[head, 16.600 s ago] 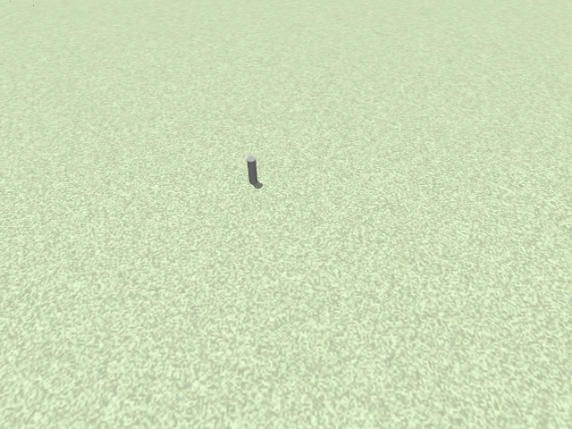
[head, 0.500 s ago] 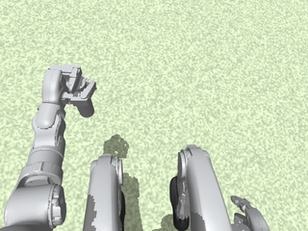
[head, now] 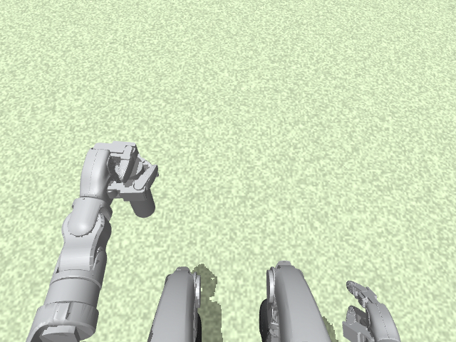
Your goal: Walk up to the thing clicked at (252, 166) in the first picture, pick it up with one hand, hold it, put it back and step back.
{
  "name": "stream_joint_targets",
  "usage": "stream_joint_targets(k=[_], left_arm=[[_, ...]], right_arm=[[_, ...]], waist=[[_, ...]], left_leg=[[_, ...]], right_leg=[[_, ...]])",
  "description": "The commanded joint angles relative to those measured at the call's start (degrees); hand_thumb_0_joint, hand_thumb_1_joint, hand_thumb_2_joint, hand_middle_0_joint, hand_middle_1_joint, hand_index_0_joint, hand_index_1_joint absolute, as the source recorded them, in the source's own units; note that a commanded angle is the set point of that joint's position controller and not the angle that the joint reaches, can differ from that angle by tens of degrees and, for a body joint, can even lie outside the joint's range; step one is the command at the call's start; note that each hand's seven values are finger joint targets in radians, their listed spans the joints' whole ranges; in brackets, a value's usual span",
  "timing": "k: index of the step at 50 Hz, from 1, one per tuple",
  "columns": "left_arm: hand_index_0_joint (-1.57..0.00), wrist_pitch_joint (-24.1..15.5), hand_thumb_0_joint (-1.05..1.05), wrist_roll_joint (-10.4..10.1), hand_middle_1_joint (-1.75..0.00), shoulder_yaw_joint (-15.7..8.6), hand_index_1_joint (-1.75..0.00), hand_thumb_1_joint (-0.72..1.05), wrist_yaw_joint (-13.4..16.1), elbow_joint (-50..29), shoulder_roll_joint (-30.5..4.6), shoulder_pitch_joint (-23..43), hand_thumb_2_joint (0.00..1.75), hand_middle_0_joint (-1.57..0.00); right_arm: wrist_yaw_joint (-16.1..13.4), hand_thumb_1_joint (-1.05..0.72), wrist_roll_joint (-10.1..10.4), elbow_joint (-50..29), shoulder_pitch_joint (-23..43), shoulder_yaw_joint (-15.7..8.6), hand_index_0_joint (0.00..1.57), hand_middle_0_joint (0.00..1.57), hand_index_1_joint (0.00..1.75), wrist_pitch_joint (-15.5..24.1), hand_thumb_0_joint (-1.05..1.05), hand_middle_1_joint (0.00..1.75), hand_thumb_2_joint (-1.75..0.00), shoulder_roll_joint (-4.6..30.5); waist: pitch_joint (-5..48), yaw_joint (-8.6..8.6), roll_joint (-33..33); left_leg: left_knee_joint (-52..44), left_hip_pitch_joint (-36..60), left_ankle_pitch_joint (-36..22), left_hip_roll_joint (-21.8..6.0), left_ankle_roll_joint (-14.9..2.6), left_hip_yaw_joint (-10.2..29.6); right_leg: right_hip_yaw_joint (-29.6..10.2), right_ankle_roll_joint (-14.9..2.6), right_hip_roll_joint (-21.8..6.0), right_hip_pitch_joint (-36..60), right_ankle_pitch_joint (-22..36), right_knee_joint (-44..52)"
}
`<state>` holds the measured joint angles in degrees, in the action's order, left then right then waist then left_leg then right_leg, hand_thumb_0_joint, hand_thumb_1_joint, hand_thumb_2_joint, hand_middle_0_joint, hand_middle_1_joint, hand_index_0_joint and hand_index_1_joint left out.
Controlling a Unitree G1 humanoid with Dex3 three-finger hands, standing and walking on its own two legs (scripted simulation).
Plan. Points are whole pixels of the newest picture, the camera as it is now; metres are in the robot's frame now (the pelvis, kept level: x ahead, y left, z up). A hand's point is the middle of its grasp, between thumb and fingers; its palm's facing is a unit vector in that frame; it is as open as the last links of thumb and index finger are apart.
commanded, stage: lift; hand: left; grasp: from the side
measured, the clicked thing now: (137, 189) +0.39 +0.18 -0.04
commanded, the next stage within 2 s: hold in 0.94 s
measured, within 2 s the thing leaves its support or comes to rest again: neither
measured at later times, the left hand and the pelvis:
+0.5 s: hand (110, 144) +0.38 +0.17 +0.13, palm faces -0.06 -1.00 -0.01, open 4.1 cm; pelvis +0.03 +0.00 +0.10, yaw +0 degrees
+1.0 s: hand (98, 116) +0.39 +0.17 +0.18, palm faces -0.09 -1.00 +0.00, open 4.1 cm; pelvis +0.05 +0.00 +0.14, yaw +0 degrees
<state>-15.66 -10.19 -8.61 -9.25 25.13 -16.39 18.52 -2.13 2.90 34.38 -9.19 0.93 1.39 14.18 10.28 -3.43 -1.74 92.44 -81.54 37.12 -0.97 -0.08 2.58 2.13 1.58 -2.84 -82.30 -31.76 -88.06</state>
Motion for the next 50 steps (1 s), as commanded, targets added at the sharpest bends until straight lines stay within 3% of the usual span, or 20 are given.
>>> stream_joint_targets(k=[1, 2, 3, 6, 8, 10, 11, 13, 18, 19, 22, 25, 33, 34, 36, 40, 44, 46, 49, 50], left_arm=[[-1.55, -4.6, 0.0, -2.16, -1.62, -3.12, -1.61, 0.69, -0.03, -14.6, -8.04, 15.37, 1.44, -1.53], [-1.56, -4.52, 0.0, -2.2, -1.63, -3.18, -1.61, 0.69, -0.27, -12.91, -8.11, 14.14, 1.44, -1.54], [-1.55, -4.6, 0.0, -2.13, -1.62, -1.17, -1.6, 0.69, -0.69, -11.97, -6.46, 14.08, 1.43, -1.53], [-1.54, -5.66, 0.0, -1.77, -1.61, -3.69, -1.59, 0.65, -0.65, -10.51, -9.03, 15.47, 1.42, -1.52], [-1.52, -5.92, 0.0, -2.29, -1.59, -1.35, -1.57, 0.65, -1.35, -10.98, -6.01, 13.94, 1.4, -1.51], [-1.52, -6.13, 0.0, -2.54, -1.58, -2.39, -1.56, 0.64, -1.95, -9.08, -6.58, 12.45, 1.4, -1.5], [-1.51, -6.62, 0.0, -2.31, -1.56, -3.33, -1.55, 0.62, -2.16, -12.76, -8.77, 14.76, 1.38, -1.49], [-1.51, -6.98, 0.0, -2.15, -1.54, -1.62, -1.53, 0.65, -2.91, -14.34, -7.76, 13.96, 1.36, -1.49], [-1.48, -6.63, 0.0, -3.24, -1.53, -2.05, -1.51, 0.64, -2.99, -15.79, -6.86, 12.16, 1.34, -1.47], [-1.49, -6.69, 0.0, -3.25, -1.53, -3.05, -1.52, 0.64, -2.76, -16.97, -8.26, 13.15, 1.36, -1.47], [-1.48, -6.08, 0.0, -3.18, -1.52, -1.49, -1.51, 0.67, -2.78, -13.05, -5.71, 11.27, 1.36, -1.47], [-1.48, -6.04, 0.0, -2.76, -1.54, -3.06, -1.52, 0.67, -2.68, -13.8, -8.03, 12.66, 1.37, -1.46], [-1.47, -6.08, 0.0, -3.31, -1.54, -3.03, -1.53, 0.68, -4.73, -9.87, -7.33, 10.0, 1.38, -1.46], [-1.46, -5.92, 0.0, -3.26, -1.53, -1.49, -1.52, 0.67, -5.26, -9.5, -5.95, 9.38, 1.37, -1.44], [-1.46, -6.48, 0.0, -3.3, -1.53, -3.66, -1.51, 0.67, -5.47, -11.56, -8.42, 11.46, 1.36, -1.44], [-1.43, -7.02, 0.0, -4.12, -1.51, -3.43, -1.49, 0.71, -5.76, -11.44, -6.78, 10.91, 1.36, -1.41], [-1.44, -7.93, 0.0, -4.08, -1.52, -3.71, -1.51, 0.73, -6.24, -13.17, -8.16, 12.34, 1.38, -1.42], [-1.43, -7.98, 0.0, -4.36, -1.52, -2.28, -1.51, 0.74, -6.84, -13.17, -6.74, 11.82, 1.38, -1.42], [-1.43, -7.59, 0.0, -4.48, -1.52, -4.35, -1.5, 0.71, -7.15, -10.42, -7.79, 10.65, 1.38, -1.41], [-1.43, -7.23, 0.0, -4.52, -1.53, -3.47, -1.51, 0.69, -7.34, -7.7, -6.42, 9.15, 1.38, -1.41]], right_arm=[[-1.27, -0.89, 0.25, -4.66, -3.65, -3.6, 0.2, 0.2, 0.3, 3.13, 0.0, 0.3, -0.89, 8.5], [-1.37, -0.89, 0.19, -4.59, -3.19, -3.61, 0.2, 0.2, 0.3, 3.4, 0.0, 0.3, -0.89, 8.36], [-1.31, -0.89, 0.19, -4.42, -3.39, -3.53, 0.2, 0.2, 0.3, 3.6, 0.0, 0.3, -0.89, 8.36], [-1.33, -0.89, -0.06, -3.55, -3.31, -3.66, 0.2, 0.2, 0.3, 4.12, 0.0, 0.3, -0.89, 8.22], [-1.13, -0.89, -0.18, -3.93, -3.35, -3.42, 0.2, 0.2, 0.3, 4.46, 0.0, 0.3, -0.89, 7.84], [-1.03, -0.89, -0.25, -3.76, -3.07, -3.65, 0.2, 0.2, 0.3, 4.73, 0.0, 0.3, -0.89, 8.43], [-1.01, -0.89, -0.36, -3.66, -3.34, -3.79, 0.2, 0.2, 0.3, 4.75, 0.0, 0.3, -0.89, 8.54], [-0.88, -0.89, -0.56, -3.64, -3.44, -3.7, 0.2, 0.2, 0.3, 4.78, 0.0, 0.3, -0.89, 8.35], [-1.21, -0.9, -0.71, -3.23, -4.01, -3.2, 0.2, 0.2, 0.3, 5.02, 0.0, 0.3, -0.89, 7.87], [-1.34, -0.89, -0.66, -3.36, -3.96, -3.46, 0.2, 0.2, 0.3, 4.97, 0.0, 0.3, -0.89, 8.2], [-1.61, -0.89, -0.97, -2.73, -4.56, -3.2, 0.2, 0.2, 0.3, 5.0, 0.0, 0.3, -0.89, 7.9], [-1.94, -0.89, -1.16, -2.49, -5.5, -3.44, 0.2, 0.2, 0.3, 4.79, 0.0, 0.3, -0.89, 7.76], [-1.98, -0.88, -1.1, -2.57, -4.98, -3.57, 0.2, 0.2, 0.3, 4.7, 0.0, 0.3, -0.89, 7.68], [-1.96, -0.88, -1.15, -2.89, -4.84, -3.33, 0.2, 0.2, 0.3, 4.74, 0.0, 0.3, -0.89, 7.39], [-2.15, -0.88, -1.24, -2.14, -5.64, -3.65, 0.2, 0.2, 0.3, 4.67, 0.0, 0.3, -0.89, 7.44], [-2.13, -0.87, -1.31, -2.55, -4.75, -3.21, 0.2, 0.2, 0.3, 4.62, 0.0, 0.3, -0.89, 7.17], [-2.41, -0.87, -1.41, -2.14, -5.22, -3.47, 0.2, 0.2, 0.3, 4.42, 0.0, 0.3, -0.89, 7.55], [-2.72, -0.87, -1.5, -2.31, -5.23, -3.27, 0.2, 0.2, 0.3, 4.44, 0.0, 0.3, -0.89, 7.34], [-3.07, -0.87, -1.61, -1.65, -5.11, -3.28, 0.2, 0.2, 0.3, 4.49, 0.0, 0.3, -0.89, 7.08], [-3.09, -0.87, -1.5, -1.67, -4.73, -3.35, 0.2, 0.2, 0.3, 4.38, 0.0, 0.3, -0.89, 7.38]], waist=[[25.92, -0.61, -0.78], [23.86, -0.59, -0.98], [22.27, -1.25, -0.7], [19.98, -0.3, -1.06], [19.43, -0.1, -1.51], [18.34, 0.8, -2.1], [19.6, 1.62, -3.55], [20.15, 1.44, -4.26], [20.81, 1.47, -2.13], [20.93, 1.61, -2.45], [18.29, 0.62, -1.15], [17.53, 1.31, -0.84], [14.31, 1.65, -0.01], [13.56, 1.76, -0.29], [15.39, 1.82, -0.46], [12.25, 2.22, -1.57], [14.05, 2.12, -3.75], [13.59, 1.5, -1.75], [13.24, 1.86, 0.16], [11.64, 1.63, 0.29]], left_leg=[[-19.09, 22.54, -11.73, 0.95, -0.88, 1.28], [-19.92, 22.55, -10.45, 1.04, -1.0, 0.99], [-21.1, 23.66, -9.83, 0.8, -0.93, 1.41], [-23.56, 25.68, -9.26, 0.8, -0.95, 0.94], [-25.42, 28.18, -10.94, 0.77, -0.69, 0.88], [-27.7, 30.56, -10.91, 0.45, -0.36, 1.38], [-28.76, 32.96, -11.93, 0.35, -0.14, 1.37], [-30.6, 35.8, -13.33, 0.2, 0.17, 1.76], [-32.47, 39.36, -18.18, 0.43, 0.06, 0.55], [-33.19, 40.4, -18.16, 0.46, 0.02, 0.38], [-34.75, 42.1, -21.24, 0.25, 0.26, 0.33], [-36.33, 43.23, -22.92, 0.4, 0.2, -0.02], [-40.99, 46.21, -22.48, 0.23, 0.16, -0.61], [-41.44, 46.85, -22.82, 0.32, 0.17, -0.81], [-41.59, 48.03, -25.04, 0.34, 0.14, -1.14], [-43.93, 50.27, -25.83, 0.1, 0.66, -0.72], [-44.82, 53.78, -28.69, 0.01, 1.17, -0.68], [-45.11, 53.66, -27.9, 0.17, 0.65, -1.09], [-45.51, 51.78, -26.75, 0.42, 0.16, -1.64], [-45.85, 52.16, -27.55, 0.28, 0.37, -1.65]], right_leg=[[-0.34, -2.72, 1.89, 23.96, 11.38, 16.45], [-0.52, -2.55, 1.94, 24.34, 10.34, 17.8], [-0.33, -2.55, 1.98, 24.03, 9.91, 18.49], [-0.83, -2.54, 1.89, 26.53, 9.29, 21.31], [-0.6, -2.65, 1.83, 27.94, 10.63, 22.71], [-0.37, -2.71, 1.84, 28.48, 10.38, 23.87], [-0.27, -2.82, 1.87, 29.51, 10.92, 24.53], [0.04, -2.86, 1.98, 30.87, 12.0, 25.5], [0.13, -2.68, 2.37, 37.17, 16.17, 28.59], [0.03, -2.68, 2.41, 37.66, 16.25, 29.35], [0.38, -2.72, 2.68, 38.86, 18.43, 30.76], [0.31, -2.65, 2.66, 42.24, 19.85, 32.58], [0.17, -2.58, 2.82, 47.37, 19.74, 37.19], [0.15, -2.57, 2.82, 48.15, 20.07, 37.7], [-0.06, -2.57, 2.75, 50.53, 22.43, 38.32], [0.57, -2.82, 3.04, 49.24, 21.74, 39.11], [0.55, -3.07, 3.04, 49.83, 23.24, 39.49], [0.31, -2.77, 3.07, 52.25, 24.04, 40.71], [-0.19, -2.43, 2.82, 55.51, 24.59, 42.02], [-0.1, -2.55, 2.92, 54.46, 24.76, 42.03]])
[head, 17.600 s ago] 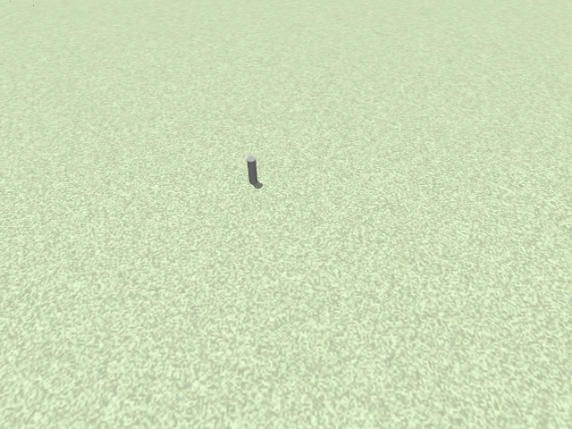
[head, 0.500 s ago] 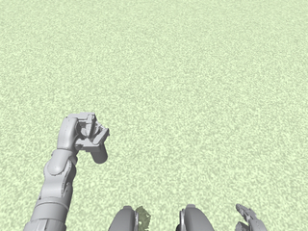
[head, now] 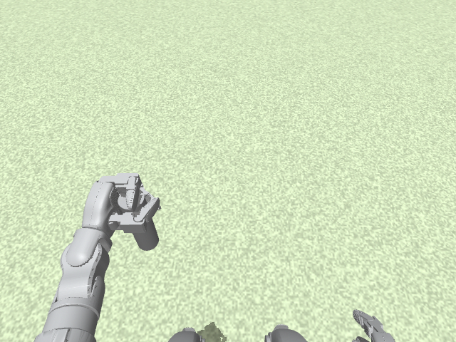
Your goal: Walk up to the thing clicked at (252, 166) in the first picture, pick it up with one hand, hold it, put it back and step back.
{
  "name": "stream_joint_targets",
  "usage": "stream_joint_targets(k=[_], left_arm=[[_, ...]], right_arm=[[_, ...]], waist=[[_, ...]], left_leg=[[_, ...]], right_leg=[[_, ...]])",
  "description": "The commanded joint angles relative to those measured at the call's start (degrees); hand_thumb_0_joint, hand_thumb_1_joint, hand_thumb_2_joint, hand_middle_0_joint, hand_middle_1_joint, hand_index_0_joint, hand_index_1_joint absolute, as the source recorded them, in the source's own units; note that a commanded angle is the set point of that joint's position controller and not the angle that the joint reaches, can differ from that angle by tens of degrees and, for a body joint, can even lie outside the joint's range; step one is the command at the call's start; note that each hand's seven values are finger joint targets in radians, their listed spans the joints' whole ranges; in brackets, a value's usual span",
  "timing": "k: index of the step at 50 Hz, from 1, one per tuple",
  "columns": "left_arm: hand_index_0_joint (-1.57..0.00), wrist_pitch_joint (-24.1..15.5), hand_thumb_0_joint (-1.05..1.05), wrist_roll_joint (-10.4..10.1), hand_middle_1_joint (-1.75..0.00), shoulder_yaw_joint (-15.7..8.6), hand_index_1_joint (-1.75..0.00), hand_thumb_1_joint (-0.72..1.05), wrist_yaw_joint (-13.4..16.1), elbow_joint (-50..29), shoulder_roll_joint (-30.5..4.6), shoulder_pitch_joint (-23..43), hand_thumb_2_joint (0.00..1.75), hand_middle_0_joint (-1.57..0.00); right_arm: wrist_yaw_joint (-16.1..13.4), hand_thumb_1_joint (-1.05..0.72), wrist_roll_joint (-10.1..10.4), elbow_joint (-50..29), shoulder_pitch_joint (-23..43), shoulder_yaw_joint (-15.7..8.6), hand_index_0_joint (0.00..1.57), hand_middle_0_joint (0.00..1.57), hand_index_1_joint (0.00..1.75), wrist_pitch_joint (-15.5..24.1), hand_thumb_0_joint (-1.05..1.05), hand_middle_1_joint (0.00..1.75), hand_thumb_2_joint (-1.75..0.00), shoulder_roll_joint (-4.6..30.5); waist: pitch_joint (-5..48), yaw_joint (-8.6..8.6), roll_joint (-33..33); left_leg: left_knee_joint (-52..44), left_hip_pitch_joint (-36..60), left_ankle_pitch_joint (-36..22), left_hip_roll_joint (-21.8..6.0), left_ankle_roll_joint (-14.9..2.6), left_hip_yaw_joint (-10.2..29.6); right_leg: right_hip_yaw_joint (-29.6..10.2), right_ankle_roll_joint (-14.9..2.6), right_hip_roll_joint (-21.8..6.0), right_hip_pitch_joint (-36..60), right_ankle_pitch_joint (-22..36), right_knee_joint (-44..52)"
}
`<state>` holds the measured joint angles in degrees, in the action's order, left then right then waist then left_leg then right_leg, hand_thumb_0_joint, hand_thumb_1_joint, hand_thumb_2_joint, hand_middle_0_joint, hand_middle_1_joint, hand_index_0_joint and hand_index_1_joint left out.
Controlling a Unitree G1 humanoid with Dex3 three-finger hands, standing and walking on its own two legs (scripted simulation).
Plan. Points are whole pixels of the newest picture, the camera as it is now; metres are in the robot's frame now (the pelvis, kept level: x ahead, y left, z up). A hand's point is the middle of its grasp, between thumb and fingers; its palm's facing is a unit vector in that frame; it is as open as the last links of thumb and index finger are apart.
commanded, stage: hold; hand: left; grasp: from the side
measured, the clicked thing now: (140, 222) +0.34 +0.18 -0.02
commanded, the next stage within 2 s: none
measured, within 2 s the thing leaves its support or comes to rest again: neither
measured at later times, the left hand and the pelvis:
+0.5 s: hand (144, 198) +0.34 +0.16 +0.06, palm faces -0.10 -0.99 +0.00, open 4.1 cm; pelvis +0.01 -0.01 +0.02, yaw +0 degrees
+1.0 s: hand (139, 209) +0.32 +0.16 +0.07, palm faces -0.09 -1.00 +0.01, open 4.1 cm; pelvis +0.00 -0.01 +0.02, yaw +0 degrees
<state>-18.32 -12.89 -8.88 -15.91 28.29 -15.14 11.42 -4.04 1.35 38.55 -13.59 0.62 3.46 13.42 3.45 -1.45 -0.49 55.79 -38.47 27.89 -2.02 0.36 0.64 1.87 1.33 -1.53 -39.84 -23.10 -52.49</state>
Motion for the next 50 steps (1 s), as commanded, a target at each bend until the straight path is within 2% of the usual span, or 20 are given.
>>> stream_joint_targets(k=[1, 2, 3, 4, 7, 10, 12, 14, 15, 18, 19, 22, 27, 32, 37, 42, 43, 45, 46, 50], left_arm=[[-1.42, -4.79, 0.0, -1.82, -1.53, -2.91, -1.51, 0.7, -0.77, -12.72, -7.57, 17.36, 1.38, -1.4], [-1.42, -4.7, 0.0, -1.58, -1.53, -2.66, -1.51, 0.71, -0.73, -12.85, -7.37, 17.37, 1.38, -1.4], [-1.44, -5.02, 0.0, -1.5, -1.49, -4.61, -1.47, 0.7, -0.67, -14.08, -9.73, 18.83, 1.3, -1.41], [-1.42, -4.85, 0.0, -1.42, -1.48, -2.98, -1.46, 0.71, -0.91, -12.87, -8.28, 17.4, 1.29, -1.4], [-1.42, -5.11, 0.0, -2.32, -1.48, -4.39, -1.46, 0.7, -1.36, -13.55, -8.77, 17.84, 1.29, -1.4], [-1.41, -4.52, 0.0, -2.11, -1.49, -3.86, -1.46, 0.68, -1.4, -11.14, -7.6, 16.08, 1.29, -1.39], [-1.41, -5.05, 0.0, -1.85, -1.47, -5.16, -1.45, 0.68, -1.13, -14.37, -9.59, 18.18, 1.28, -1.39], [-1.42, -4.67, 0.0, -1.66, -1.49, -3.64, -1.47, 0.71, -1.11, -11.04, -7.19, 15.15, 1.29, -1.4], [-1.42, -5.16, 0.0, -1.69, -1.49, -5.11, -1.47, 0.73, -0.83, -14.79, -8.87, 17.74, 1.31, -1.4], [-1.43, -5.07, 0.0, -1.69, -1.51, -3.48, -1.49, 0.72, -1.06, -14.64, -7.88, 16.9, 1.31, -1.41], [-1.43, -5.08, 0.0, -1.53, -1.5, -4.79, -1.48, 0.72, -0.98, -15.16, -9.23, 18.2, 1.3, -1.41], [-1.41, -4.81, 0.0, -1.2, -1.5, -3.5, -1.47, 0.71, -0.89, -13.47, -7.94, 17.27, 1.3, -1.39], [-1.42, -4.74, 0.0, -1.81, -1.49, -3.98, -1.47, 0.73, -1.22, -15.34, -8.11, 16.6, 1.3, -1.39], [-1.42, -4.34, 0.0, -1.61, -1.5, -3.49, -1.48, 0.72, -1.19, -14.72, -7.5, 15.28, 1.31, -1.39], [-1.42, -4.64, 0.0, -1.82, -1.5, -4.49, -1.48, 0.73, -0.89, -16.09, -7.87, 15.15, 1.3, -1.4], [-1.4, -5.03, 0.0, -1.64, -1.49, -3.4, -1.47, 0.72, -0.98, -17.01, -7.12, 15.5, 1.31, -1.38], [-1.4, -5.15, 0.0, -1.61, -1.48, -4.76, -1.46, 0.75, -0.96, -16.72, -8.5, 15.29, 1.3, -1.38], [-1.4, -4.91, 0.0, -1.57, -1.48, -3.56, -1.46, 0.77, -1.09, -14.35, -6.5, 12.41, 1.3, -1.38], [-1.4, -5.33, 0.0, -1.78, -1.49, -3.25, -1.46, 0.75, -1.21, -16.42, -6.42, 14.8, 1.3, -1.38], [-1.4, -4.93, 0.0, -1.07, -1.49, -3.5, -1.46, 0.75, -1.14, -15.63, -7.69, 12.36, 1.3, -1.37]], right_arm=[[-1.16, -0.87, -0.09, -6.04, -0.27, -3.07, 0.2, 0.2, 0.3, 2.23, 0.0, 0.3, -0.89, 8.2], [-1.17, -0.87, -0.06, -6.37, -0.22, -3.12, 0.2, 0.2, 0.3, 2.11, 0.0, 0.3, -0.89, 8.15], [-1.36, -0.88, -0.09, -5.98, -0.51, -3.44, 0.2, 0.2, 0.3, 1.85, 0.0, 0.3, -0.89, 8.46], [-1.38, -0.88, -0.05, -6.03, -0.4, -3.35, 0.2, 0.2, 0.3, 1.93, 0.0, 0.3, -0.89, 8.27], [-1.38, -0.88, 0.07, -6.05, -0.23, -3.24, 0.2, 0.2, 0.3, 2.15, 0.0, 0.3, -0.89, 8.16], [-1.54, -0.88, -0.04, -6.48, 0.3, -2.98, 0.2, 0.2, 0.3, 1.89, 0.0, 0.3, -0.89, 7.81], [-1.69, -0.88, -0.19, -5.85, -0.59, -3.06, 0.2, 0.2, 0.3, 1.79, 0.0, 0.3, -0.89, 7.66], [-1.68, -0.88, -0.19, -6.43, 0.29, -2.87, 0.2, 0.2, 0.3, 1.7, 0.0, 0.3, -0.89, 7.55], [-1.72, -0.88, -0.25, -6.26, -0.26, -3.22, 0.2, 0.2, 0.3, 1.63, 0.0, 0.3, -0.89, 7.76], [-1.84, -0.88, -0.22, -6.36, 0.26, -3.0, 0.2, 0.2, 0.3, 1.58, 0.0, 0.3, -0.89, 7.67], [-1.91, -0.88, -0.33, -5.93, 0.01, -3.23, 0.2, 0.2, 0.3, 1.54, 0.0, 0.3, -0.89, 7.71], [-1.83, -0.88, -0.25, -5.94, 0.1, -3.16, 0.2, 0.2, 0.3, 1.43, 0.0, 0.3, -0.89, 7.64], [-1.81, -0.88, -0.13, -6.58, 1.12, -3.19, 0.2, 0.2, 0.3, 1.43, 0.0, 0.3, -0.89, 7.77], [-1.71, -0.88, -0.17, -6.4, 0.75, -3.23, 0.2, 0.2, 0.3, 1.56, 0.0, 0.3, -0.89, 7.78], [-1.54, -0.88, -0.18, -6.61, 1.3, -3.32, 0.2, 0.2, 0.3, 1.6, 0.0, 0.3, -0.89, 7.63], [-1.46, -0.87, -0.04, -7.1, 1.99, -3.46, 0.2, 0.2, 0.3, 1.79, 0.0, 0.3, -0.89, 7.98], [-1.51, -0.87, -0.08, -6.95, 2.16, -3.28, 0.2, 0.2, 0.3, 1.76, 0.0, 0.3, -0.89, 7.58], [-1.49, -0.87, -0.12, -7.09, 2.43, -3.15, 0.2, 0.2, 0.3, 1.96, 0.0, 0.3, -0.89, 7.27], [-1.38, -0.87, -0.1, -7.13, 2.44, -3.14, 0.2, 0.2, 0.3, 2.14, 0.0, 0.3, -0.89, 7.39], [-1.45, -0.87, -0.09, -6.63, 1.93, -3.49, 0.2, 0.2, 0.3, 2.17, 0.0, 0.3, -0.89, 7.99]], waist=[[18.26, -0.31, -1.72], [18.67, -0.2, -1.93], [17.95, -0.09, -1.86], [17.33, -0.27, -2.04], [17.82, -0.07, -1.42], [17.91, -0.11, -0.21], [18.48, 0.27, -1.46], [16.8, -0.05, 0.01], [18.46, 0.3, -1.23], [16.87, -0.13, -0.76], [17.28, 0.16, -1.53], [16.42, -0.49, -1.88], [15.06, 0.44, -1.74], [15.65, 0.0, -1.09], [15.55, 0.43, -0.53], [13.26, 0.08, -1.28], [13.7, 0.66, -1.16], [12.83, 0.4, 0.84], [12.38, 0.05, 0.13], [14.0, 0.17, -1.6]], left_leg=[[-9.56, 9.85, -18.88, 1.23, 0.1, 0.45], [-9.76, 10.7, -18.84, 1.29, -0.04, 0.3], [-9.91, 10.17, -18.39, 1.29, -0.06, 0.19], [-10.4, 10.65, -17.7, 1.42, -0.09, -0.01], [-10.79, 10.82, -18.25, 1.44, -0.09, 0.04], [-10.92, 11.23, -19.26, 1.54, -0.42, -0.39], [-11.2, 11.5, -19.72, 1.69, -0.32, -0.71], [-11.65, 11.42, -19.48, 1.64, -0.41, -0.7], [-11.69, 12.29, -20.0, 1.67, -0.38, -0.89], [-12.32, 12.94, -20.72, 1.66, -0.35, -0.76], [-12.2, 13.01, -20.82, 1.72, -0.4, -0.89], [-13.05, 13.98, -20.57, 1.46, -0.2, -0.7], [-14.46, 14.34, -18.53, 1.52, -0.21, -0.52], [-14.53, 15.25, -21.77, 1.32, -0.11, -0.51], [-15.17, 14.92, -19.99, 1.62, -0.38, -0.77], [-16.3, 15.83, -17.21, 1.42, -0.35, -0.7], [-16.18, 14.97, -16.64, 1.65, -0.43, -0.67], [-16.15, 13.59, -15.24, 1.92, -0.79, -1.02], [-16.46, 14.03, -14.45, 1.75, -0.73, -0.86], [-16.51, 16.11, -17.01, 1.68, -0.31, -0.8]], right_leg=[[0.32, -2.42, 1.72, 11.09, 16.07, 6.49], [0.36, -2.35, 1.65, 11.88, 16.29, 6.94], [0.3, -2.37, 1.74, 11.76, 15.87, 7.32], [0.24, -2.32, 1.66, 12.39, 15.54, 7.8], [0.2, -2.25, 1.62, 13.76, 16.11, 8.18], [-0.09, -1.93, 1.64, 15.62, 18.09, 9.1], [-0.17, -1.94, 1.45, 17.19, 18.73, 9.28], [-0.13, -1.92, 1.58, 16.88, 18.45, 9.64], [-0.34, -1.98, 1.46, 17.38, 19.27, 9.73], [-0.09, -1.88, 1.56, 18.2, 19.81, 10.2], [-0.28, -1.87, 1.49, 18.03, 20.03, 10.49], [-0.18, -2.05, 1.57, 17.4, 19.13, 10.56], [0.2, -2.07, 1.7, 17.98, 16.77, 11.85], [0.22, -2.15, 1.75, 18.8, 19.57, 11.49], [0.1, -1.91, 1.59, 20.41, 18.63, 12.51], [0.25, -2.1, 1.78, 18.4, 15.67, 13.12], [0.27, -1.95, 1.67, 19.16, 15.16, 13.4], [0.07, -1.7, 1.44, 19.89, 14.58, 14.05], [0.04, -1.79, 1.53, 18.91, 13.84, 13.94], [0.19, -2.1, 1.71, 19.23, 15.51, 13.64]])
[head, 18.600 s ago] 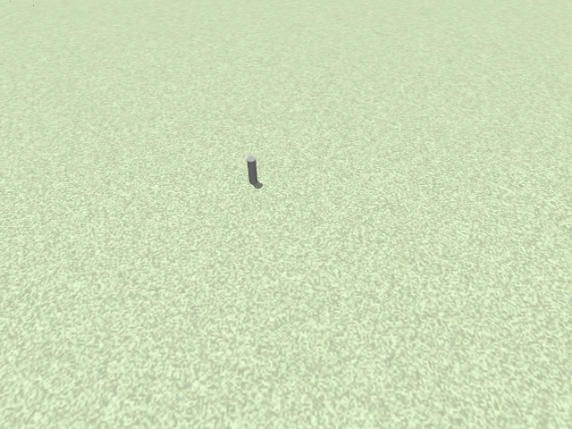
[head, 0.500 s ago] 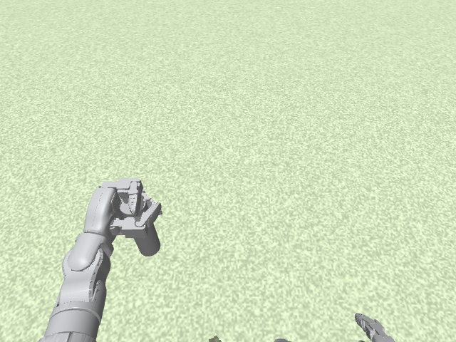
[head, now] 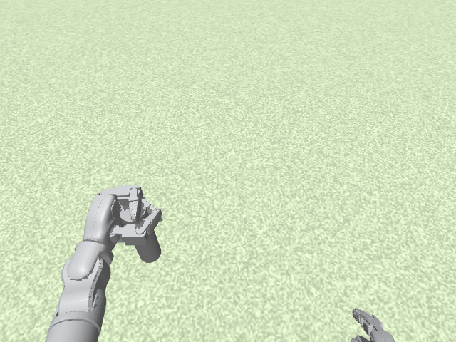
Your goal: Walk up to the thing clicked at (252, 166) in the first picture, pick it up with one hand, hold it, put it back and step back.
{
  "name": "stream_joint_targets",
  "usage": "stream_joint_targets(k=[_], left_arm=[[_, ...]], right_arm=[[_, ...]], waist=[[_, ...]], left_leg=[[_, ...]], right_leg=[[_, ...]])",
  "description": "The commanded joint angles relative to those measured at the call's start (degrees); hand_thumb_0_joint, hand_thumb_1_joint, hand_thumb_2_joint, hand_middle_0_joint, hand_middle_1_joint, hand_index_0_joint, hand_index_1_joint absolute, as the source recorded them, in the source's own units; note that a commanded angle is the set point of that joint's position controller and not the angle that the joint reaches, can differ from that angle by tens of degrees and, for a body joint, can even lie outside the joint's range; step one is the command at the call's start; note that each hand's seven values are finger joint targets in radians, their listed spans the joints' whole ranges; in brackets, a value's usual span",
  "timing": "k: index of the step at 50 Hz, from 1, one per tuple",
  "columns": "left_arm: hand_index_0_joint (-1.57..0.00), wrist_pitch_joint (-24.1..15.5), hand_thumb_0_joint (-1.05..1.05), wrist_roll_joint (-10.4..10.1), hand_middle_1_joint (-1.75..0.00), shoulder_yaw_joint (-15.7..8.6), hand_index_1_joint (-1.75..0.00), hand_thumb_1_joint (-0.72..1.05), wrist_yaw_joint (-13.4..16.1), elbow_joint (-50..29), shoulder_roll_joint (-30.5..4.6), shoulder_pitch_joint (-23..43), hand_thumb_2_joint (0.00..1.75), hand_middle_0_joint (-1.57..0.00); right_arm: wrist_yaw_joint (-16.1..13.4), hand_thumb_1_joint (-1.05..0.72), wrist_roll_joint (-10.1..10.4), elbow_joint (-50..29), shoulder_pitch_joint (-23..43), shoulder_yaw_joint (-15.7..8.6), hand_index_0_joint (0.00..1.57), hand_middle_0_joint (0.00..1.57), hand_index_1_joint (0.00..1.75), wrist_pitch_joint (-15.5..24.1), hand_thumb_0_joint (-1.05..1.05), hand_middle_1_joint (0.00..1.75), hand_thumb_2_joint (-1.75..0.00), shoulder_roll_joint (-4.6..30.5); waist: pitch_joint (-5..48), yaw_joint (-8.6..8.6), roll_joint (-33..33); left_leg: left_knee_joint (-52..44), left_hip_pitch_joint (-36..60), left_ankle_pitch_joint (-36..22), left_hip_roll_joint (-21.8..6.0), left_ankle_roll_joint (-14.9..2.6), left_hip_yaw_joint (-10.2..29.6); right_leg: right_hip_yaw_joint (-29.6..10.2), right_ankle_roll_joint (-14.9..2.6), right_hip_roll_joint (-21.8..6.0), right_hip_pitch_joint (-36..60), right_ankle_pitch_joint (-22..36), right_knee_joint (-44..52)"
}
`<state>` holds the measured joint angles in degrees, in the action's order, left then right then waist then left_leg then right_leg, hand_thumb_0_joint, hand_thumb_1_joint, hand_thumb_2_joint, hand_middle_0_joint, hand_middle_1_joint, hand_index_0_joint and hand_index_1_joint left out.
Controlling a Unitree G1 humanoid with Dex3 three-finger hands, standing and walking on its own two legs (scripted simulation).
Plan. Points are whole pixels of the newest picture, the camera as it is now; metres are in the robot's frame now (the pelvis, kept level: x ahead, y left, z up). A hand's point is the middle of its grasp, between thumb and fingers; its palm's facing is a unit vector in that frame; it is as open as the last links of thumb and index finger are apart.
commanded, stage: hold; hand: left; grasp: from the side
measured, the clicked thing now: (142, 234) +0.32 +0.18 -0.01
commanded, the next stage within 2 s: crouch in 1.64 s
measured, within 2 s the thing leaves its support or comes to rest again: neither
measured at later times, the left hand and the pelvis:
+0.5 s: hand (143, 216) +0.32 +0.17 +0.05, palm faces -0.09 -1.00 +0.01, open 4.1 cm; pelvis +0.00 +0.00 +0.00, yaw +0 degrees
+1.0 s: hand (143, 215) +0.32 +0.17 +0.05, palm faces -0.09 -1.00 +0.00, open 4.1 cm; pelvis +0.00 +0.01 +0.00, yaw +0 degrees
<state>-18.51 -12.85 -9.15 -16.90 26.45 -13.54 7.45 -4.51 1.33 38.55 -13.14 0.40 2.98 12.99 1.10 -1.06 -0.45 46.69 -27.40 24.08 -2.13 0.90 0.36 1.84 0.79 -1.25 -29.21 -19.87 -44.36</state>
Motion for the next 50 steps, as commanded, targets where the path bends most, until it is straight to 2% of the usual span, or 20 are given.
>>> stream_joint_targets(k=[1, 3, 6, 8, 10, 12, 14, 18, 24, 29, 30, 31, 32, 35, 37, 41, 43, 46, 49, 50], left_arm=[[-1.39, -5.05, 0.0, -1.41, -1.48, -1.56, -1.45, 0.74, -0.18, -16.52, -7.7, 17.25, 1.3, -1.36], [-1.4, -5.23, 0.0, -1.57, -1.49, -3.47, -1.46, 0.72, 0.34, -16.99, -8.93, 18.49, 1.29, -1.38], [-1.38, -4.64, 0.0, -1.85, -1.48, -4.03, -1.46, 0.73, 0.46, -12.35, -8.03, 16.69, 1.3, -1.36], [-1.4, -4.88, 0.0, -1.5, -1.51, -3.23, -1.49, 0.71, 0.35, -12.19, -7.67, 16.83, 1.33, -1.38], [-1.4, -5.19, 0.0, -0.72, -1.5, -3.12, -1.48, 0.73, 0.0, -13.87, -9.08, 17.74, 1.32, -1.37], [-1.4, -5.67, 0.0, -0.96, -1.49, -2.33, -1.47, 0.73, -0.36, -15.83, -8.71, 19.09, 1.3, -1.37], [-1.4, -5.38, 0.0, -1.21, -1.49, -3.83, -1.47, 0.74, -0.15, -14.36, -9.1, 18.16, 1.31, -1.38], [-1.39, -5.39, 0.0, -1.52, -1.5, -3.25, -1.47, 0.74, 0.5, -14.3, -8.2, 20.13, 1.32, -1.36], [-1.4, -5.38, 0.0, -0.8, -1.5, -2.99, -1.48, 0.78, 0.67, -12.21, -8.17, 18.52, 1.33, -1.37], [-1.38, -5.49, 0.0, -0.63, -1.49, -2.7, -1.46, 0.76, 0.82, -14.61, -8.84, 19.39, 1.31, -1.36], [-1.39, -5.27, 0.0, -0.7, -1.5, -2.22, -1.47, 0.74, 0.89, -13.05, -7.93, 18.77, 1.31, -1.36], [-1.39, -5.21, 0.0, -0.81, -1.5, -3.39, -1.47, 0.74, 0.89, -13.29, -8.91, 18.87, 1.31, -1.36], [-1.38, -5.01, 0.0, -0.82, -1.49, -2.43, -1.47, 0.71, 0.96, -11.59, -7.62, 18.57, 1.3, -1.35], [-1.37, -5.4, 0.0, -1.06, -1.48, -3.71, -1.46, 0.7, 1.02, -11.84, -8.63, 20.34, 1.3, -1.35], [-1.38, -5.66, 0.0, -0.76, -1.49, -2.22, -1.47, 0.71, 0.92, -12.94, -7.84, 19.16, 1.3, -1.36], [-1.38, -5.81, 0.0, -0.47, -1.48, -1.63, -1.46, 0.73, 0.89, -14.43, -7.97, 19.03, 1.29, -1.36], [-1.37, -5.7, 0.0, -0.76, -1.47, -2.28, -1.45, 0.7, 1.11, -14.62, -8.32, 18.96, 1.28, -1.35], [-1.34, -5.09, 0.0, -0.76, -1.44, -0.84, -1.42, 0.67, 1.66, -13.93, -6.64, 20.21, 1.26, -1.31], [-1.35, -4.92, 0.0, -0.72, -1.46, -2.2, -1.44, 0.68, 1.87, -11.72, -7.38, 19.69, 1.29, -1.33], [-1.36, -4.98, 0.0, -0.63, -1.47, -3.36, -1.45, 0.66, 2.0, -11.71, -8.56, 19.44, 1.29, -1.33]], right_arm=[[-0.83, -0.87, -0.05, -7.1, 2.02, -2.87, 0.2, 0.2, 0.3, 2.93, 0.0, 0.3, -0.89, 8.01], [-0.92, -0.87, 0.02, -7.27, 2.47, -2.67, 0.2, 0.2, 0.3, 3.03, 0.0, 0.3, -0.89, 7.58], [-0.91, -0.87, -0.04, -6.47, 2.05, -2.66, 0.2, 0.2, 0.3, 3.17, 0.0, 0.3, -0.89, 7.47], [-0.65, -0.87, 0.02, -6.82, 2.74, -2.88, 0.2, 0.2, 0.3, 3.4, 0.0, 0.3, -0.89, 7.86], [-0.61, -0.87, -0.2, -6.85, 1.97, -3.13, 0.2, 0.2, 0.3, 3.1, 0.0, 0.3, -0.89, 7.98], [-0.49, -0.87, -0.13, -7.58, 2.53, -2.91, 0.2, 0.2, 0.3, 3.39, 0.0, 0.3, -0.89, 7.91], [-0.66, -0.87, -0.17, -7.39, 2.31, -2.91, 0.2, 0.2, 0.3, 3.47, 0.0, 0.3, -0.89, 7.67], [-0.67, -0.87, -0.15, -6.93, 2.32, -2.67, 0.2, 0.2, 0.3, 3.69, 0.0, 0.3, -0.89, 7.55], [-0.4, -0.86, -0.14, -7.18, 2.36, -2.71, 0.2, 0.2, 0.3, 3.74, 0.0, 0.3, -0.89, 7.53], [-0.48, -0.87, -0.15, -7.24, 1.37, -2.77, 0.2, 0.2, 0.3, 3.69, 0.0, 0.3, -0.89, 7.61], [-0.42, -0.87, -0.14, -6.95, 0.97, -2.89, 0.2, 0.2, 0.3, 3.73, 0.0, 0.3, -0.89, 7.82], [-0.44, -0.87, -0.17, -6.7, 1.04, -2.82, 0.2, 0.2, 0.3, 3.63, 0.0, 0.3, -0.89, 7.57], [-0.4, -0.87, -0.15, -6.75, 1.39, -2.76, 0.2, 0.2, 0.3, 3.65, 0.0, 0.3, -0.89, 7.63], [-0.34, -0.87, -0.13, -6.44, 1.41, -2.91, 0.2, 0.2, 0.3, 3.57, 0.0, 0.3, -0.89, 7.59], [-0.11, -0.87, -0.16, -6.99, 1.65, -2.82, 0.2, 0.2, 0.3, 3.62, 0.0, 0.3, -0.89, 7.45], [-0.04, -0.87, -0.11, -7.0, 1.06, -3.13, 0.2, 0.2, 0.3, 3.73, 0.0, 0.3, -0.89, 7.94], [0.14, -0.87, 0.02, -7.06, 1.25, -3.07, 0.2, 0.2, 0.3, 3.81, 0.0, 0.3, -0.89, 7.88], [0.08, -0.87, 0.04, -6.74, 1.09, -3.01, 0.2, 0.2, 0.3, 3.56, 0.0, 0.3, -0.89, 7.85], [0.25, -0.86, 0.02, -6.55, 1.46, -3.19, 0.2, 0.2, 0.3, 3.68, 0.0, 0.3, -0.89, 7.99], [0.24, -0.87, 0.0, -6.55, 0.99, -3.28, 0.2, 0.2, 0.3, 3.65, 0.0, 0.3, -0.89, 8.14]], waist=[[15.57, -0.23, -1.9], [16.62, 0.13, -1.96], [14.38, -0.27, 0.82], [12.06, -0.24, 0.95], [16.01, 0.01, -2.42], [16.3, 0.16, -2.89], [17.83, 0.1, -1.59], [15.93, -0.64, -0.24], [14.41, 0.24, -1.04], [19.24, 0.01, -2.33], [17.94, -0.54, -1.17], [17.26, -0.03, -1.87], [15.41, -0.65, -0.47], [15.1, -0.58, 0.68], [15.37, 0.09, -1.19], [18.3, 0.05, -3.01], [16.95, 0.24, -3.33], [15.34, -0.62, -1.68], [13.02, -0.46, -0.28], [15.49, -0.04, -0.05]], left_leg=[[-7.59, 5.06, -13.78, 1.6, -0.73, -0.25], [-7.37, 5.0, -12.91, 1.87, -0.9, -0.38], [-7.08, 2.55, -11.2, 1.94, -1.35, -0.54], [-7.69, 1.94, -10.47, 1.79, -1.29, -0.31], [-7.28, 4.13, -12.84, 1.87, -0.91, -0.45], [-7.66, 4.75, -12.39, 1.78, -0.78, -0.16], [-6.85, 4.52, -13.55, 1.98, -0.96, -0.44], [-7.05, 3.5, -11.07, 1.92, -1.24, -0.4], [-7.45, 2.31, -10.39, 2.03, -1.16, -0.46], [-6.76, 4.84, -14.27, 2.0, -0.91, -0.43], [-6.73, 4.67, -15.71, 1.79, -0.82, -0.19], [-6.41, 4.17, -16.12, 1.87, -0.85, -0.39], [-6.47, 3.64, -14.87, 1.83, -1.08, -0.42], [-6.56, 2.23, -12.12, 1.93, -1.43, -0.39], [-6.97, 2.84, -12.56, 1.93, -1.15, -0.31], [-6.84, 5.49, -16.15, 1.71, -0.54, 0.0], [-7.35, 4.92, -16.02, 1.46, -0.28, 0.41], [-7.73, 4.24, -13.56, 1.33, -0.58, 0.43], [-7.81, 2.43, -11.83, 1.37, -0.83, 0.54], [-7.49, 2.87, -12.29, 1.52, -0.99, 0.3]], right_leg=[[0.42, -1.58, 1.54, 8.68, 12.72, 5.16], [0.31, -1.41, 1.37, 9.47, 12.13, 5.72], [0.04, -1.12, 1.19, 8.72, 11.15, 6.17], [0.4, -1.32, 1.3, 7.07, 10.11, 5.81], [0.27, -1.61, 1.32, 8.07, 11.94, 5.26], [0.42, -1.62, 1.41, 8.69, 11.37, 5.16], [0.24, -1.39, 1.32, 9.8, 12.91, 5.41], [0.13, -1.23, 1.27, 8.19, 11.01, 5.91], [0.23, -1.42, 1.25, 8.18, 10.24, 5.83], [0.17, -1.47, 1.32, 10.48, 13.82, 5.17], [0.38, -1.56, 1.44, 9.88, 14.79, 4.77], [0.31, -1.52, 1.42, 9.29, 15.33, 5.02], [0.27, -1.37, 1.42, 8.77, 14.59, 5.39], [0.18, -1.19, 1.2, 8.18, 12.24, 5.72], [0.29, -1.46, 1.27, 8.41, 12.18, 5.25], [0.59, -1.82, 1.56, 9.42, 14.4, 4.58], [0.86, -1.93, 1.67, 8.74, 13.67, 4.44], [0.89, -1.78, 1.75, 7.8, 12.2, 4.93], [1.01, -1.67, 1.64, 6.76, 10.58, 5.21], [0.78, -1.67, 1.49, 8.28, 11.24, 5.27]])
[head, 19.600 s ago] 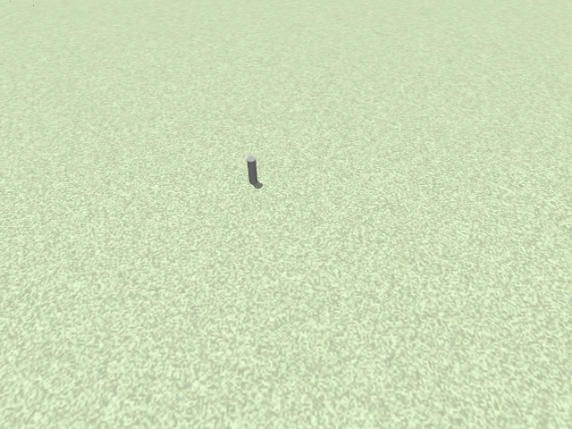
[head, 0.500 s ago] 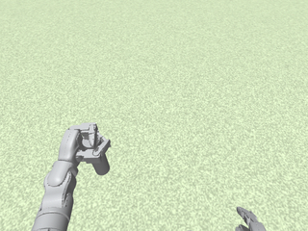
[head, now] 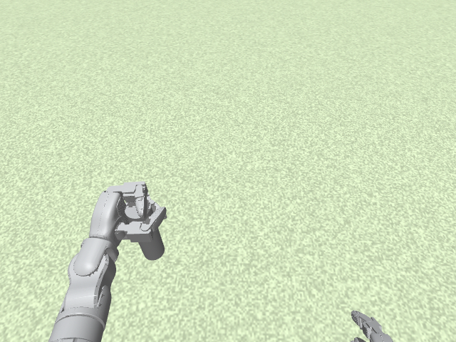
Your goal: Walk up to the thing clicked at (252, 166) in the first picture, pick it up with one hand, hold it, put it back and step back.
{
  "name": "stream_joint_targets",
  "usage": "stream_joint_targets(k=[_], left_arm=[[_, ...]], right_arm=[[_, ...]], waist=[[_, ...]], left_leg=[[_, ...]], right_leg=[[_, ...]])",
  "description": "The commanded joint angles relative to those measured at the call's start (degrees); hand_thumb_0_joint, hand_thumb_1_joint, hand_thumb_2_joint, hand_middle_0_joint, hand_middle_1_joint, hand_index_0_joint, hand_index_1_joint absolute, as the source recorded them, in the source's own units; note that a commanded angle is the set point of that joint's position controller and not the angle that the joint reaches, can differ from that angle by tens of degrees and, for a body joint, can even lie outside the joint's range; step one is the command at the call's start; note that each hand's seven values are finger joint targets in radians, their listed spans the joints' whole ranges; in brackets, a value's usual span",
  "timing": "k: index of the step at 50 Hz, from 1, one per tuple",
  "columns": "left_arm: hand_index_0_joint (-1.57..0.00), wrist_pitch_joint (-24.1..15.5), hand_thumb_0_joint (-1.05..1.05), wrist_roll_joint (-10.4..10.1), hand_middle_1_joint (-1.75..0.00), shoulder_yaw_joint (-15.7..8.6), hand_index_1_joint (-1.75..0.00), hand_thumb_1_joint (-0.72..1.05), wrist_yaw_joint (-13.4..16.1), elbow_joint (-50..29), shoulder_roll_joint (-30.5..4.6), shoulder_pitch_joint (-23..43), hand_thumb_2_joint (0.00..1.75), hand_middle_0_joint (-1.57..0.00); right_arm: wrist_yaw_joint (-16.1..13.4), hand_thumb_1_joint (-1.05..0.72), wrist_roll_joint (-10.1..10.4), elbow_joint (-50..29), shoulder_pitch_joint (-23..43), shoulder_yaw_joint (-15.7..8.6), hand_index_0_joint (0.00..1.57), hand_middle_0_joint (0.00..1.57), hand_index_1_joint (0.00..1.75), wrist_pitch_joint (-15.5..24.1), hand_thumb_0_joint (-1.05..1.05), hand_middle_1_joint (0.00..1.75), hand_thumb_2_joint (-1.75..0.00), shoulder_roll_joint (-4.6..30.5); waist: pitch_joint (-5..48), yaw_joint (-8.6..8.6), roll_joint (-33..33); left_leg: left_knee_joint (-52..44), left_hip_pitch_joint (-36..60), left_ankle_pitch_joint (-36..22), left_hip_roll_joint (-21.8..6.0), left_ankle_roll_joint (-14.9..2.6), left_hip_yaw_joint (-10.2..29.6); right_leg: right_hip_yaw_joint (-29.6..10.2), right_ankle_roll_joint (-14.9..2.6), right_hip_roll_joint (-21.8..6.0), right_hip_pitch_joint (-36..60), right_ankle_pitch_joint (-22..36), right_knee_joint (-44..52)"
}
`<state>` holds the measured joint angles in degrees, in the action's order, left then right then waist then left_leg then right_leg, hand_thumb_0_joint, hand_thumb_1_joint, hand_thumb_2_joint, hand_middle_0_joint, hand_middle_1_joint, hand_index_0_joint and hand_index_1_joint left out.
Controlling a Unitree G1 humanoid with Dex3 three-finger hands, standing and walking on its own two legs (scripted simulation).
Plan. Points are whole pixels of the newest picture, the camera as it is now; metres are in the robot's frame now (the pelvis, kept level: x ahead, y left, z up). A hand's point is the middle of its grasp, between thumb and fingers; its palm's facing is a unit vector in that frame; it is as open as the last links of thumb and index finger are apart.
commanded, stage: hold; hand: left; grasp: from the side
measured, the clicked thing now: (146, 231) +0.32 +0.17 -0.01
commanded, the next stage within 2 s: crouch in 0.64 s
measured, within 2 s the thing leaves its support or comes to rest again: neither
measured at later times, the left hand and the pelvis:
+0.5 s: hand (151, 218) +0.32 +0.15 +0.05, palm faces -0.10 -1.00 +0.00, open 4.1 cm; pelvis +0.00 -0.01 +0.00, yaw +0 degrees
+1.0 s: hand (155, 227) +0.32 +0.15 +0.01, palm faces -0.06 -1.00 +0.03, open 4.2 cm; pelvis -0.01 -0.01 -0.01, yaw +0 degrees
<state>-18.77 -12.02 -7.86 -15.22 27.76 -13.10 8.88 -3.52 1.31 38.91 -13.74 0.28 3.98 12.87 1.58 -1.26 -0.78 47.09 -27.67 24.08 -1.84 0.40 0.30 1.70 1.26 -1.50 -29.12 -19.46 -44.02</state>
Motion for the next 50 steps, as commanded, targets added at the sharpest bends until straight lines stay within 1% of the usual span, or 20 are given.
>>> stream_joint_targets(k=[1, 4, 6, 14, 18, 19, 21, 24, 26, 30, 32, 34, 36, 38, 43, 44, 46, 48, 49, 50], left_arm=[[-1.36, -4.74, 0.0, -1.46, -1.48, -3.49, -1.45, 0.69, 0.08, -13.57, -8.15, 17.98, 1.3, -1.34], [-1.36, -5.24, 0.0, -1.39, -1.47, -1.91, -1.45, 0.7, -0.41, -14.29, -6.9, 18.63, 1.3, -1.33], [-1.36, -5.7, 0.0, -1.25, -1.47, -2.87, -1.45, 0.7, -0.27, -16.91, -8.38, 18.72, 1.28, -1.33], [-1.34, -5.51, 0.0, -1.03, -1.47, -3.42, -1.45, 0.65, 0.78, -14.39, -8.37, 17.77, 1.29, -1.32], [-1.33, -5.62, 0.0, -1.57, -1.46, -3.69, -1.44, 0.68, 0.13, -11.96, -7.72, 18.23, 1.3, -1.31], [-1.35, -5.74, 0.0, -1.63, -1.47, -2.22, -1.44, 0.69, -0.26, -11.94, -6.36, 18.24, 1.28, -1.32], [-1.35, -6.23, 0.0, -1.25, -1.47, -3.17, -1.45, 0.66, -0.4, -14.19, -8.28, 18.85, 1.29, -1.33], [-1.35, -6.37, 0.0, -1.33, -1.47, -1.63, -1.44, 0.67, -0.7, -14.37, -6.8, 17.11, 1.27, -1.33], [-1.33, -6.36, 0.0, -1.47, -1.44, -4.12, -1.42, 0.63, -0.13, -15.45, -8.77, 16.66, 1.25, -1.31], [-1.31, -5.97, 0.0, -1.41, -1.42, -3.78, -1.4, 0.66, 0.56, -14.24, -8.24, 18.46, 1.25, -1.28], [-1.33, -6.02, 0.0, -1.46, -1.43, -4.61, -1.41, 0.69, 0.62, -12.97, -8.73, 18.88, 1.27, -1.3], [-1.33, -6.48, 0.0, -1.43, -1.45, -4.43, -1.43, 0.69, 0.4, -13.66, -8.88, 20.85, 1.28, -1.31], [-1.33, -6.64, 0.0, -1.23, -1.45, -3.34, -1.42, 0.71, 0.01, -14.06, -8.18, 19.17, 1.27, -1.31], [-1.37, -6.31, 0.0, -1.16, -1.41, -1.89, -1.38, 0.78, -0.56, -13.86, -7.02, 16.72, 1.26, -1.35], [-1.3, -5.74, 0.0, -0.17, -1.34, -2.74, -1.32, 0.69, 0.18, -7.61, -6.69, 15.44, 1.2, -1.29], [-1.31, -6.07, 0.0, -0.24, -1.34, -1.99, -1.32, 0.68, 0.46, -7.7, -5.57, 16.4, 1.2, -1.3], [-1.3, -7.3, 0.0, -0.58, -1.33, -3.32, -1.31, 0.69, 1.18, -5.85, -5.32, 17.14, 1.2, -1.28], [-1.3, -9.23, 0.0, -0.66, -1.35, -4.76, -1.33, 0.71, 1.62, -4.64, -5.94, 18.0, 1.22, -1.28], [-1.29, -10.55, 0.0, -0.36, -1.35, -3.53, -1.32, 0.71, 1.46, -5.6, -5.55, 20.66, 1.22, -1.28], [-1.29, -11.97, 0.0, 0.05, -1.35, -4.18, -1.33, 0.72, 1.54, -4.87, -6.4, 21.5, 1.22, -1.28]], right_arm=[[-0.83, -0.87, -0.01, -7.3, 1.79, -2.94, 0.2, 0.2, 0.3, 2.54, 0.0, 0.3, -0.89, 7.9], [-0.65, -0.87, -0.03, -7.47, 2.12, -2.92, 0.2, 0.2, 0.3, 2.81, 0.0, 0.3, -0.89, 7.95], [-0.64, -0.87, -0.12, -7.49, 2.18, -2.87, 0.2, 0.2, 0.3, 2.9, 0.0, 0.3, -0.89, 7.66], [-0.42, -0.87, -0.22, -6.82, 1.16, -2.93, 0.2, 0.2, 0.3, 2.81, 0.0, 0.3, -0.89, 8.0], [-0.5, -0.87, -0.14, -6.73, 1.62, -3.08, 0.2, 0.2, 0.3, 2.71, 0.0, 0.3, -0.89, 8.17], [-0.35, -0.87, -0.16, -6.82, 2.27, -2.83, 0.2, 0.2, 0.3, 2.73, 0.0, 0.3, -0.89, 7.77], [-0.27, -0.87, -0.22, -7.29, 2.11, -3.11, 0.2, 0.2, 0.3, 2.82, 0.0, 0.3, -0.89, 7.98], [-0.19, -0.88, -0.18, -7.53, 2.08, -3.16, 0.2, 0.2, 0.3, 3.07, 0.0, 0.3, -0.89, 8.16], [-0.3, -0.88, -0.16, -7.52, 2.22, -3.04, 0.2, 0.2, 0.3, 2.82, 0.0, 0.3, -0.89, 7.85], [-0.54, -0.87, -0.26, -6.93, 1.99, -3.02, 0.2, 0.2, 0.3, 2.52, 0.0, 0.3, -0.89, 7.98], [-0.56, -0.87, -0.27, -6.93, 2.32, -2.73, 0.2, 0.2, 0.3, 2.69, 0.0, 0.3, -0.89, 7.82], [-0.53, -0.87, -0.21, -7.03, 2.34, -2.84, 0.2, 0.2, 0.3, 2.7, 0.0, 0.3, -0.89, 7.8], [-0.61, -0.87, -0.18, -7.63, 3.03, -2.68, 0.2, 0.2, 0.3, 2.75, 0.0, 0.3, -0.89, 7.63], [-0.49, -0.83, -0.28, -7.35, 2.09, -3.05, 0.2, 0.2, 0.3, 3.05, 0.0, 0.3, -0.88, 7.94], [-0.14, -0.85, -0.51, -6.32, 1.64, -3.17, 0.2, 0.2, 0.3, 2.57, 0.0, 0.3, -0.89, 7.9], [0.12, -0.84, -0.59, -6.57, 2.04, -3.18, 0.2, 0.2, 0.3, 2.52, 0.0, 0.3, -0.89, 7.82], [0.46, -0.84, -0.81, -6.15, 1.54, -3.4, 0.2, 0.2, 0.3, 2.76, 0.0, 0.3, -0.89, 7.97], [0.84, -0.84, -1.06, -6.13, 1.55, -3.45, 0.2, 0.2, 0.3, 3.26, 0.0, 0.3, -0.89, 8.02], [0.96, -0.84, -1.33, -5.95, 1.4, -3.58, 0.2, 0.2, 0.3, 3.39, 0.0, 0.3, -0.89, 7.97], [1.12, -0.85, -1.38, -5.89, 1.59, -3.6, 0.2, 0.2, 0.3, 3.48, 0.0, 0.3, -0.89, 7.96]], waist=[[14.92, 0.02, 0.38], [14.37, -0.51, 0.07], [17.02, 0.4, -2.87], [15.87, -0.24, -1.43], [14.14, -0.55, 0.83], [12.51, -0.5, 0.45], [16.13, 0.22, -1.46], [16.12, -0.45, -0.47], [18.67, 0.6, -2.01], [16.4, -0.46, 0.13], [13.27, -0.4, 0.97], [14.48, -0.49, 0.14], [14.69, 0.11, -0.66], [17.57, 0.14, -1.45], [12.88, -0.86, 1.23], [11.89, -1.06, 1.19], [11.26, -0.92, 2.5], [12.96, -1.05, 2.52], [14.57, -1.42, 1.52], [15.19, -1.68, 1.32]], left_leg=[[-7.79, 3.3, -11.95, 1.45, -0.7, 0.02], [-8.23, 3.65, -10.32, 1.44, -0.7, 0.0], [-7.86, 4.85, -11.6, 1.71, -0.39, -0.14], [-7.05, 4.49, -16.74, 1.18, -0.12, 0.15], [-7.3, 2.49, -11.82, 1.5, -0.81, -0.05], [-7.59, 2.11, -10.3, 1.59, -0.82, -0.06], [-7.49, 3.76, -11.24, 1.63, -0.59, -0.13], [-7.39, 4.09, -11.96, 1.6, -0.57, 0.0], [-6.84, 4.56, -12.94, 1.83, -0.46, -0.37], [-6.67, 3.57, -13.42, 1.47, -0.66, -0.23], [-7.07, 1.87, -10.43, 1.49, -0.92, -0.3], [-7.42, 2.23, -8.67, 1.71, -0.96, -0.42], [-7.51, 2.42, -7.8, 1.99, -0.89, -0.72], [-7.06, 4.19, -12.69, 1.67, -0.52, -0.21], [-6.06, 0.06, -10.53, 1.44, -0.9, -0.13], [-5.75, -0.9, -9.2, 1.36, -0.94, -0.13], [-4.46, -3.54, -7.29, 1.43, -1.1, -0.18], [-2.41, -4.75, -7.51, 1.53, -1.13, -0.13], [-1.01, -5.34, -7.84, 1.67, -1.08, -0.27], [0.24, -6.05, -7.5, 1.78, -1.04, -0.17]], right_leg=[[0.71, -1.97, 1.66, 8.18, 11.0, 5.35], [0.65, -1.94, 1.69, 7.47, 9.72, 5.4], [0.61, -2.08, 1.56, 8.67, 10.74, 5.16], [0.76, -2.25, 1.71, 8.32, 14.72, 3.97], [0.53, -1.92, 1.37, 7.55, 11.43, 5.01], [0.54, -1.87, 1.39, 6.51, 9.99, 5.32], [0.56, -2.06, 1.5, 7.88, 10.41, 5.04], [0.69, -2.03, 1.58, 8.29, 11.23, 4.72], [0.45, -2.06, 1.46, 9.7, 12.12, 4.99], [0.49, -1.96, 1.64, 8.29, 12.91, 4.89], [0.35, -1.78, 1.48, 7.04, 10.32, 5.24], [0.17, -1.76, 1.33, 7.08, 8.76, 5.7], [-0.06, -1.87, 1.24, 7.63, 7.77, 5.94], [0.49, -2.04, 1.53, 9.17, 11.99, 4.68], [0.57, -2.06, 1.57, 5.05, 10.3, 4.15], [0.63, -2.05, 1.64, 3.66, 9.1, 3.89], [0.6, -1.98, 1.49, 1.91, 7.43, 2.8], [0.42, -1.88, 1.36, 0.51, 7.72, 0.61], [0.08, -1.97, 1.22, -0.48, 8.34, -0.63], [-0.01, -1.96, 1.17, -1.75, 7.97, -1.95]])
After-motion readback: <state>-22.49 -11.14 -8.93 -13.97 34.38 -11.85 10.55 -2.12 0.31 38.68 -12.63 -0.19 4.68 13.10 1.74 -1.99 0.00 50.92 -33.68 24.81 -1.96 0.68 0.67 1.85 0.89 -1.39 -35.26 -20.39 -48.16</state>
